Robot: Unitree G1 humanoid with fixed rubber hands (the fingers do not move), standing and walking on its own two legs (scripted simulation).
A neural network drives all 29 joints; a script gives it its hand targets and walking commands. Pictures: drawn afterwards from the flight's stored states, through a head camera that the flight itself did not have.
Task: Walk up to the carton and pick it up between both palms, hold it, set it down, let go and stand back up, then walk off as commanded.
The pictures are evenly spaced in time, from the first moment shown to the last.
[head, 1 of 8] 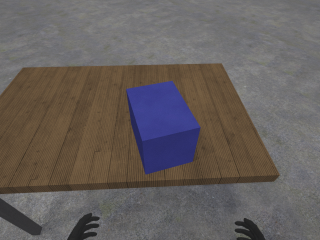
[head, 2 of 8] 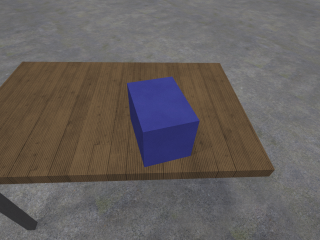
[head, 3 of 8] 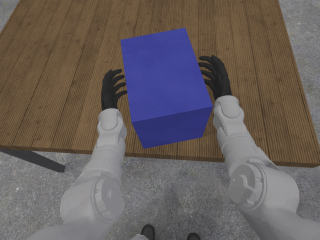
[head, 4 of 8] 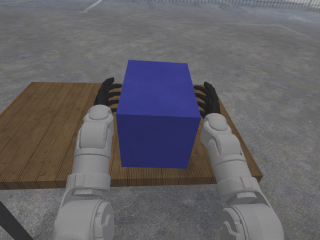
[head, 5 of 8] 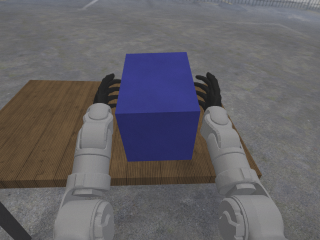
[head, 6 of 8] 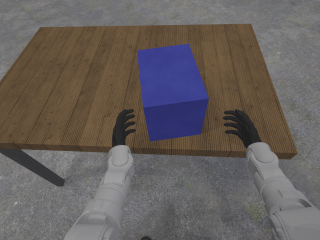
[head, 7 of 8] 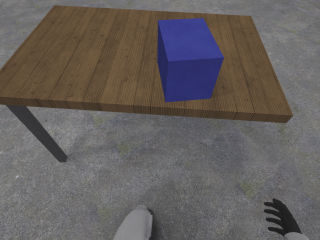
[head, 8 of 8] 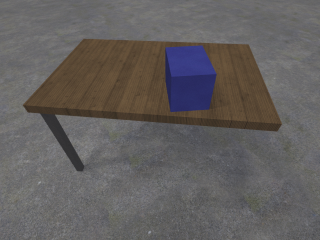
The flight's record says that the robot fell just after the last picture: no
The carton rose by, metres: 0.21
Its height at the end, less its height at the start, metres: +0.00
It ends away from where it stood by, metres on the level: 0.00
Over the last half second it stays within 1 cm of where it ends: yes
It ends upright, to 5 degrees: yes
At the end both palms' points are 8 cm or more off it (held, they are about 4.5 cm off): yes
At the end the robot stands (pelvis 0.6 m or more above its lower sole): yes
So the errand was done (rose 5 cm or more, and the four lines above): yes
